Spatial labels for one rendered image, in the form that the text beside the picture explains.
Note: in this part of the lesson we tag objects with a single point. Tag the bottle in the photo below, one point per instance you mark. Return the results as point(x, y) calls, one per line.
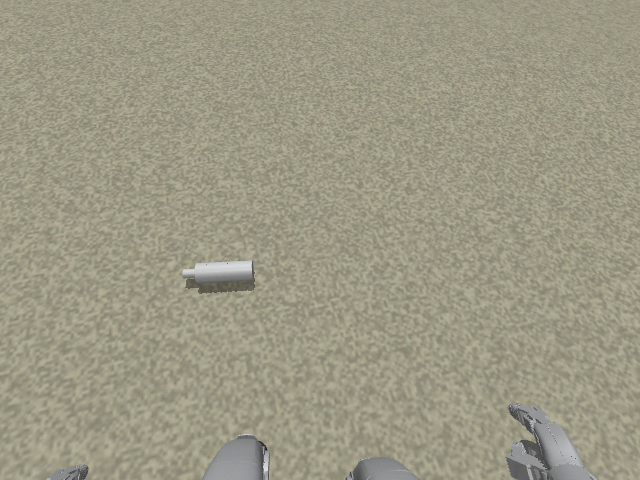
point(221, 271)

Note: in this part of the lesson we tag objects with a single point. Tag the right robot arm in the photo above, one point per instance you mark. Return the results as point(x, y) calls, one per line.
point(569, 472)

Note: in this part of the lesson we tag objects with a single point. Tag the left robot hand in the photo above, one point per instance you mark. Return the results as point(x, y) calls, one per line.
point(78, 472)

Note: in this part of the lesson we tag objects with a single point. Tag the right robot hand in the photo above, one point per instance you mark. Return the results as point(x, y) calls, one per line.
point(532, 461)

